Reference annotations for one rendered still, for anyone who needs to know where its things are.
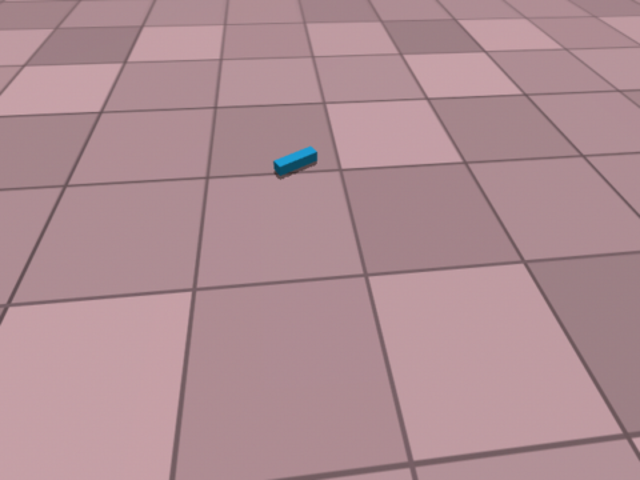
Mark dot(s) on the carton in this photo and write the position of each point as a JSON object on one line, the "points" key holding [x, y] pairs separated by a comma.
{"points": [[295, 160]]}

